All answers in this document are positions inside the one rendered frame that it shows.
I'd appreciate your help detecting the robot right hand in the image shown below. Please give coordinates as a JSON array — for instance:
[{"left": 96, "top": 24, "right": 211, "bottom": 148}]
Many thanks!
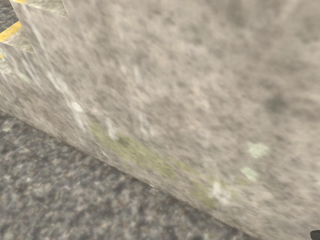
[{"left": 310, "top": 230, "right": 320, "bottom": 240}]

